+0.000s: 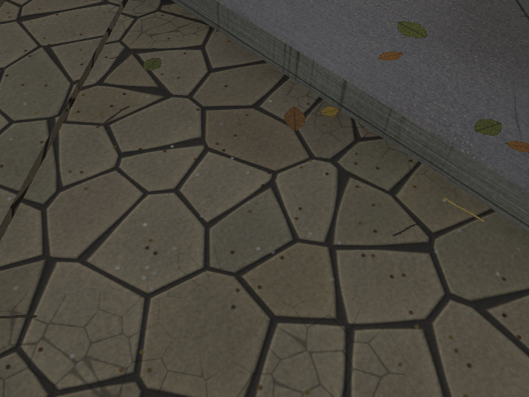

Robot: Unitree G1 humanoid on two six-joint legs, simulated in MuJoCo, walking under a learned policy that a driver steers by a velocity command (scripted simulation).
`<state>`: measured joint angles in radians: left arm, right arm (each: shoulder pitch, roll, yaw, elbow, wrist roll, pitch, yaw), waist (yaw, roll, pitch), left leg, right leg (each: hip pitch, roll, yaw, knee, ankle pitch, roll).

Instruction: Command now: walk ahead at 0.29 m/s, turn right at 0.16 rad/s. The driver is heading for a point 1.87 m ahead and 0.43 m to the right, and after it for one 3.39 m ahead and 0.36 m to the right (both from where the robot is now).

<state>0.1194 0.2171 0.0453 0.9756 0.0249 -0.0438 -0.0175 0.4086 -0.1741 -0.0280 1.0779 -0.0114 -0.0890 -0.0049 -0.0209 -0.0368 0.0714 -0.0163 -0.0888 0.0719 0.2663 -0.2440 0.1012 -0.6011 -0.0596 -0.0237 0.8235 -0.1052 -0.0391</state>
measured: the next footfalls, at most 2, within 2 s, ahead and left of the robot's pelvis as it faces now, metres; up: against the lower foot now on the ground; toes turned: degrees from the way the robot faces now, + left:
right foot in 0.16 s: +0.22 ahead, -0.07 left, +0.00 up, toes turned -6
left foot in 0.72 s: +0.19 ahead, +0.12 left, +0.00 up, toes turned -28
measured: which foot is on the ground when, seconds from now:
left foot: down 0.00-0.14, up 0.16-0.70, down 0.72-1.00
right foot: up 0.00-0.14, down 0.16-0.72, up 0.74-1.00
